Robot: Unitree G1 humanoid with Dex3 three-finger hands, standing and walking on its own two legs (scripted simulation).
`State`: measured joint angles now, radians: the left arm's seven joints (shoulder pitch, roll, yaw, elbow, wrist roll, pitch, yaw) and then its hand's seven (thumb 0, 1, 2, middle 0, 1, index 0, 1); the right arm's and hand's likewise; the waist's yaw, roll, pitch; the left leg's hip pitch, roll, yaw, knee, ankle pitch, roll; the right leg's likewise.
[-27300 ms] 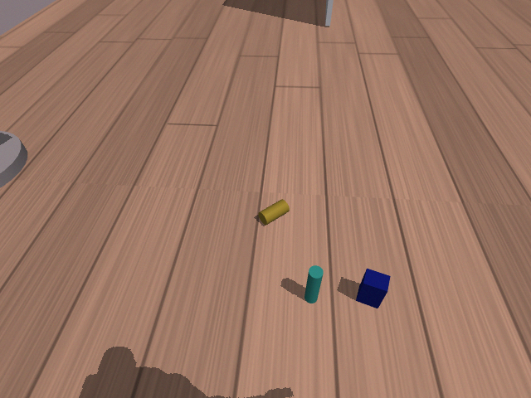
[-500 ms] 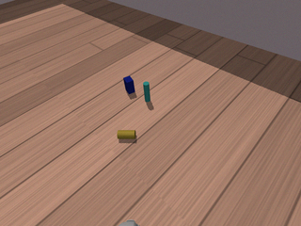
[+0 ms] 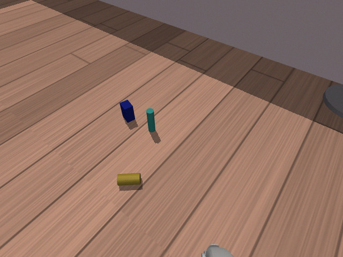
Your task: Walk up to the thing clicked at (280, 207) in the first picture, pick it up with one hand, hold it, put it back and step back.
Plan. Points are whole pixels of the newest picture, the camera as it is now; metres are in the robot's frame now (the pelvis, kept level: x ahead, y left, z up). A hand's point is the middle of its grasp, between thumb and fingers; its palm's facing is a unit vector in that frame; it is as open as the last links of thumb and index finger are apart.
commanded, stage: walk up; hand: left
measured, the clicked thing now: (129, 179) +0.70 +0.25 -0.74
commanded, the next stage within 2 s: none
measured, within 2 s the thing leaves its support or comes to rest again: neither
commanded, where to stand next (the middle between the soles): +0.35 +0.00 m, yaw +1 degrees
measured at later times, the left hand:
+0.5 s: hand (62, 244) +0.21 +0.31 -0.16, palm faces -0.02 -0.94 -0.35, open 7.4 cm
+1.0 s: hand (90, 185) +0.38 +0.27 -0.16, palm faces -0.08 -0.93 -0.35, open 7.4 cm
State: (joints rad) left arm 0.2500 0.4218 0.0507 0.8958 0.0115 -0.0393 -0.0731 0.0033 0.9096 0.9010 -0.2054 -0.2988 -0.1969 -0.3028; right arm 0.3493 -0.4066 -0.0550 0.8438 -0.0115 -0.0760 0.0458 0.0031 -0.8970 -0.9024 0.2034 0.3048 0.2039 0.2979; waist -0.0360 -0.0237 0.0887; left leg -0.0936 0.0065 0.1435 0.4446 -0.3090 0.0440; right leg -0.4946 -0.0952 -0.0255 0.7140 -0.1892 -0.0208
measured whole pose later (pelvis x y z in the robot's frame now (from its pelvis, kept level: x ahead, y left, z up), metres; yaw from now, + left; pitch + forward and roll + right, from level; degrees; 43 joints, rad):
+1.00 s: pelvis +0.27 +0.01 -0.02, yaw -2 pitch -3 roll +0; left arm 0.15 0.36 0.04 0.92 0.01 -0.02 -0.04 0.00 0.91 0.90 -0.21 -0.30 -0.20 -0.30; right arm 0.26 -0.40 -0.02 0.91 0.00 -0.03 -0.01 0.00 -0.90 -0.90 0.20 0.30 0.20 0.30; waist -0.02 0.01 0.13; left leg -0.31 0.04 0.05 0.88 -0.55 0.03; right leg -0.37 -0.04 -0.03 0.65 -0.23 -0.02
